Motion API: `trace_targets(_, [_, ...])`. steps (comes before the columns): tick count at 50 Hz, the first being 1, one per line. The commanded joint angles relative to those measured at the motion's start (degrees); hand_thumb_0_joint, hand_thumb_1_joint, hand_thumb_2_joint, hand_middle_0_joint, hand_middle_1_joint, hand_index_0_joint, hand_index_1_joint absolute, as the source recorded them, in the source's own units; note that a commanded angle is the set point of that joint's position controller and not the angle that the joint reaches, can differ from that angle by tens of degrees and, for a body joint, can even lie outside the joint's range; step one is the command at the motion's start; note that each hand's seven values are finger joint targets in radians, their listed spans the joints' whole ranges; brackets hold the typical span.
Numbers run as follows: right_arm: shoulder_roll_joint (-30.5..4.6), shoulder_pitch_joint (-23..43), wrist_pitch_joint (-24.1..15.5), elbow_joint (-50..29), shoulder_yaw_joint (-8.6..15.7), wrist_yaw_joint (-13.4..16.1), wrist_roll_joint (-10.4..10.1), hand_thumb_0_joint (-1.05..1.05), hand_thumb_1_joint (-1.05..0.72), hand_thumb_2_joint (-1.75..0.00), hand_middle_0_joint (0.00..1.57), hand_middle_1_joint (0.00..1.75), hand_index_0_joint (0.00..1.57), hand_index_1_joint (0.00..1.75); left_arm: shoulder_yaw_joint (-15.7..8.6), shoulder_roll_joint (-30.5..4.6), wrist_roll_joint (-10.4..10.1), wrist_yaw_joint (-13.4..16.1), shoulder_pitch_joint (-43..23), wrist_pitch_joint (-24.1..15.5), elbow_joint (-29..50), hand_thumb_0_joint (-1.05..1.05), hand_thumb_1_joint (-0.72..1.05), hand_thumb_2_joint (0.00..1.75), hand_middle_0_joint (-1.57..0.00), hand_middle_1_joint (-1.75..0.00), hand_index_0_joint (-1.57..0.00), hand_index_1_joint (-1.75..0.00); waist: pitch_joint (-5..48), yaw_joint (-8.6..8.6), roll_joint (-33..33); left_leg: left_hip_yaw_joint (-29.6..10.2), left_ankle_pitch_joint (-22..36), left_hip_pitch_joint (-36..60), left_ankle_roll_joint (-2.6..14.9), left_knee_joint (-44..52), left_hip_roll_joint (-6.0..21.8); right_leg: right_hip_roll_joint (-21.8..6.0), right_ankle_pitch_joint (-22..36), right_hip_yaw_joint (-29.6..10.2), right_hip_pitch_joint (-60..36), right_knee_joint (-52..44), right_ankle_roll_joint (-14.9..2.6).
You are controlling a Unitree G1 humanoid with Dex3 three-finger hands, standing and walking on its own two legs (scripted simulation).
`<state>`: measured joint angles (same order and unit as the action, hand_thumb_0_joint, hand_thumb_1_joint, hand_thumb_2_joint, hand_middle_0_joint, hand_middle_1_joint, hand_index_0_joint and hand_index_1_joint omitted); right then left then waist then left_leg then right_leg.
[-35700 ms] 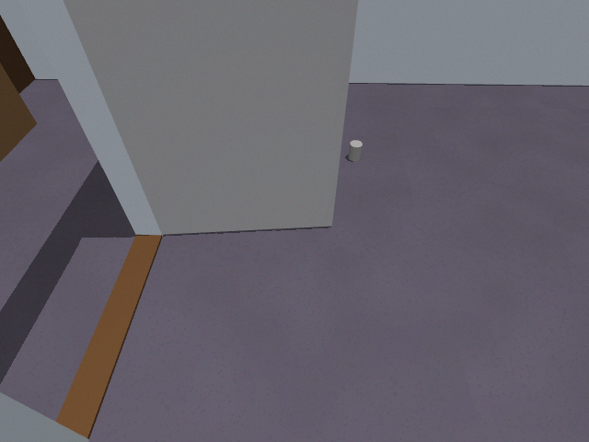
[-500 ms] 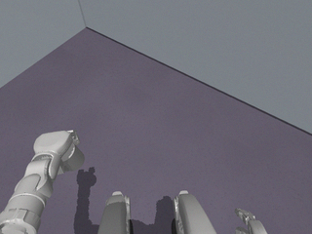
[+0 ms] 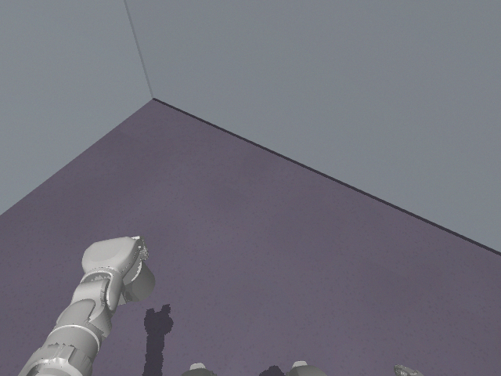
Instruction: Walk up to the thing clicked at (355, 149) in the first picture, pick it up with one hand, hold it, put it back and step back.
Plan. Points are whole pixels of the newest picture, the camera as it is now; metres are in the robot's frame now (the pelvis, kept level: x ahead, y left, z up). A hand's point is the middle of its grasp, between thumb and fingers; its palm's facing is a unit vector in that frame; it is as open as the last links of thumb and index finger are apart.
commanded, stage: lift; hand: left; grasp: from above
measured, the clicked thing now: (131, 276) +0.34 +0.22 -0.12
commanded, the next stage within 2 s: hold in 0.08 s
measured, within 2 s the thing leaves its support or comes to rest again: neither
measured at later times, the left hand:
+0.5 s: hand (115, 255) +0.35 +0.22 -0.03, palm faces -0.44 -0.06 -0.89, open 9.6 cm
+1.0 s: hand (115, 258) +0.33 +0.21 +0.00, palm faces -0.45 -0.05 -0.89, open 9.6 cm
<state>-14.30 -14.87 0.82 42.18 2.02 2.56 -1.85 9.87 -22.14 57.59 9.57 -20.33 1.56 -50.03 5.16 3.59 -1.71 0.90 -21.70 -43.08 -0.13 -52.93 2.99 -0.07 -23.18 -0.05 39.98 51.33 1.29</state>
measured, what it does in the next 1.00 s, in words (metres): stands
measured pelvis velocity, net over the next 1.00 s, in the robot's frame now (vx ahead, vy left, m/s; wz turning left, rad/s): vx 0.02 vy -0.01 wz -0.01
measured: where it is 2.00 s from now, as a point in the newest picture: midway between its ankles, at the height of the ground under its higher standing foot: outside the picture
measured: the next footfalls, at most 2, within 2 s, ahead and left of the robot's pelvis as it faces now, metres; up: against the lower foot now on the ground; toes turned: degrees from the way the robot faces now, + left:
none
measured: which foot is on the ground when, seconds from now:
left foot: down 0.00-1.00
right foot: down 0.00-1.00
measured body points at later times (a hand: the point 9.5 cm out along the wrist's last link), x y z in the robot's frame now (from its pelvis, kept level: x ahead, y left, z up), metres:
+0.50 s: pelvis +0.03 +0.00 +0.03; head +0.06 -0.01 +0.48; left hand +0.36 +0.23 +0.02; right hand +0.13 -0.26 -0.09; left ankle +0.04 +0.12 -0.69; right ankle +0.02 -0.14 -0.69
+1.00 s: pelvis +0.02 -0.01 +0.05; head +0.04 -0.02 +0.49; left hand +0.35 +0.21 +0.05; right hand +0.15 -0.27 -0.07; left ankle +0.04 +0.12 -0.69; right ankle +0.02 -0.14 -0.69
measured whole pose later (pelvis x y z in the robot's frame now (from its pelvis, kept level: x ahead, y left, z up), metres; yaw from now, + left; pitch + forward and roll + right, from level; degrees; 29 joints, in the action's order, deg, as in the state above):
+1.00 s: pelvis +0.02 -0.01 +0.05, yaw -1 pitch +3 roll +0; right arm -14.8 -12.0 4.1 39.6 2.3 2.5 -3.4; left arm 12.9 -21.8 56.9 0.4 -16.1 1.7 -40.3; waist 1.9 0.1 -2.5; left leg 3.0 -14.3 -19.6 -0.5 -30.9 2.1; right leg -0.7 -16.4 -1.6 18.3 31.6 0.9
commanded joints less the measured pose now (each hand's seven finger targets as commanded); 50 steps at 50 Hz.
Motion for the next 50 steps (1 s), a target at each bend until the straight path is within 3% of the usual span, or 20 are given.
trace_targets(1, [-8.1, -0.3, -1.7, -5.9, 3.0, 0.6, -0.1, 0.0, -0.9, -0.9, 0.2, 0.3, 0.2, 0.3, -3.8, -12.1, -0.5, 2.4, -17.5, 0.3, 10.6, 0.0, 0.52, 0.91, -0.86, -0.91, -0.89, -0.88, 17.4, -0.44, -1.4, -0.6, 9.6, 17.6, 0.33, 10.4, -3.0, 1.9, 10.5, -0.5, -9.0, -11.9, -1.46])
trace_targets(3, [-7.9, -0.4, -1.7, -5.4, 2.9, 0.6, -0.1, 0.0, -0.91, -0.9, 0.2, 0.3, 0.2, 0.3, -2.6, -10.7, -0.3, 2.3, -18.1, 0.5, 10.6, 0.0, 0.5, 0.91, -0.85, -0.92, -0.88, -0.9, 16.7, 0.04, -1.1, -0.5, 10.9, 18.9, 0.31, 11.4, -3.0, 1.9, 11.8, -0.6, -9.7, -12.8, -1.39])
trace_targets(5, [-8.3, -0.3, -1.7, -5.6, 3.1, 0.6, -0.3, 0.0, -0.9, -0.9, 0.2, 0.3, 0.2, 0.3, -3.6, -11.7, -0.5, 2.4, -16.6, 0.7, 9.8, 0.0, 0.51, 0.89, -0.86, -0.92, -0.89, -0.89, 15.8, -0.42, -0.3, -0.5, 11.4, 19.9, 0.23, 12.8, -3.0, 2.0, 12.0, -0.3, -11.0, -13.6, -1.46])
trace_targets(8, [-8.1, 0.1, -1.5, -5.5, 3.1, 0.6, -0.4, 0.0, -0.91, -0.9, 0.2, 0.3, 0.2, 0.3, -2.3, -10.3, -0.4, 1.9, -17.3, 0.7, 10.0, 0.0, 0.52, 0.91, -0.86, -0.95, -0.89, -0.91, 14.5, -0.37, 0.0, -0.3, 12.6, 21.6, 0.21, 14.2, -2.9, 2.0, 13.0, -0.3, -11.7, -15.1, -1.42])
trace_targets(10, [-8.3, 0.6, -1.5, -5.7, 3.3, 0.5, -0.5, 0.0, -0.9, -0.9, 0.2, 0.3, 0.2, 0.3, -2.9, -11.1, -0.8, 1.7, -17.3, 0.7, 10.7, 0.0, 0.53, 0.88, -0.84, -0.95, -0.88, -0.91, 15.2, -1.12, 0.0, 0.1, 13.5, 23.0, 0.23, 15.1, -3.3, 1.9, 13.9, -0.4, -13.8, -16.2, -1.33])
trace_targets(14, [-8.3, 1.0, -1.3, -5.5, 3.5, 0.6, -0.8, 0.0, -0.9, -0.9, 0.2, 0.3, 0.2, 0.3, -2.4, -11.6, 0.0, 0.4, -17.7, 0.5, 11.3, 0.0, 0.51, 0.89, -0.85, -0.91, -0.88, -0.87, 16.1, -1.34, -0.1, 0.6, 17.4, 25.5, 0.27, 16.0, -3.4, 2.0, 17.9, -0.7, -16.3, -17.1, -1.19])
trace_targets(19, [-8.3, 0.8, -1.0, -5.6, 3.6, 0.3, -0.8, 0.0, -0.9, -0.9, 0.2, 0.3, 0.2, 0.3, -2.1, -10.7, -0.5, -1.2, -18.3, 0.4, 13.0, 0.0, 0.52, 0.87, -0.82, -0.96, -0.87, -0.91, 15.9, -1.25, -0.7, 0.7, 22.0, 28.1, 0.1, 17.5, -3.0, 2.4, 21.1, -0.4, -17.9, -17.7, -1.46])
trace_targets(21, [-8.4, 1.0, -0.8, -6.3, 3.6, 0.1, -0.9, 0.0, -0.9, -0.9, 0.2, 0.3, 0.2, 0.3, -1.5, -9.8, -0.5, -1.9, -16.5, 0.5, 11.7, 0.0, 0.51, 0.89, -0.83, -0.94, -0.87, -0.9, 13.6, -1.18, 0.4, 0.7, 21.7, 28.1, 0.07, 18.5, -2.9, 2.4, 20.5, 0.0, -18.4, -18.3, -1.51])
trace_targets(24, [-8.5, 1.4, -0.5, -6.8, 3.7, 0.1, -0.9, 0.0, -0.9, -0.9, 0.2, 0.3, 0.2, 0.3, -2.0, -10.9, -0.2, -2.9, -16.9, 0.3, 13.5, 0.0, 0.51, 0.9, -0.83, -0.95, -0.87, -0.9, 14.3, -2.0, 0.2, 0.9, 23.1, 29.0, 0.23, 19.0, -3.0, 2.3, 21.9, -0.1, -20.1, -19.1, -1.47])
trace_targets(36, [-8.2, 3.5, 0.5, -8.8, 3.2, 0.2, -1.2, 0.0, -0.9, -0.9, 0.2, 0.3, 0.2, 0.3, -2.2, -11.4, -0.8, -5.3, -16.3, 0.1, 18.4, 0.0, 0.51, 0.91, -0.82, -0.96, -0.86, -0.91, 13.4, -2.37, 1.2, 1.6, 23.3, 31.8, 0.8, 22.1, -3.3, 1.9, 23.5, -0.8, -23.6, -22.1, -1.06])
trace_targets(45, [-7.9, 6.0, 1.0, -9.9, 2.7, 0.4, -1.5, 0.0, -0.9, -0.9, 0.2, 0.3, 0.2, 0.3, -1.8, -10.8, -0.9, -6.8, -13.5, 0.1, 19.2, 0.0, 0.52, 0.89, -0.82, -0.95, -0.87, -0.91, 10.0, -3.33, 1.4, 1.7, 18.9, 32.0, 0.85, 24.7, -3.4, 1.7, 18.5, -0.7, -23.9, -24.6, -1.19])
trace_targets(47, [-8.1, 6.2, 1.0, -9.7, 2.8, 0.5, -1.4, 0.0, -0.9, -0.9, 0.2, 0.3, 0.2, 0.3, -3.1, -12.4, -0.8, -6.6, -14.7, 0.1, 20.2, 0.0, 0.53, 0.88, -0.81, -0.97, -0.87, -0.91, 11.5, -3.48, 0.7, 1.8, 19.2, 33.0, 0.77, 25.0, -3.4, 1.7, 18.5, -0.8, -24.5, -24.7, -1.29])
trace_targets(50, [-7.9, 6.9, 1.2, -10.3, 2.5, 0.5, -1.6, 0.0, -0.9, -0.9, 0.2, 0.3, 0.2, 0.3, -2.3, -11.8, -0.8, -6.8, -14.9, 0.0, 21.1, 0.0, 0.52, 0.88, -0.81, -0.96, -0.86, -0.91, 10.1, -3.6, 0.7, 1.7, 19.1, 33.1, 0.81, 25.7, -3.3, 1.7, 18.4, -0.6, -24.4, -25.1, -1.32])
